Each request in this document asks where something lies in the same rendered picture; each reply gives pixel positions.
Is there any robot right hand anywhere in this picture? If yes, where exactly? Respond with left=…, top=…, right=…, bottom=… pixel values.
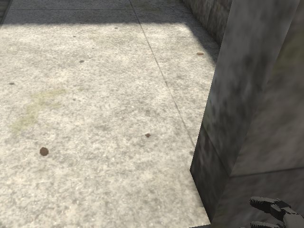
left=239, top=197, right=304, bottom=228

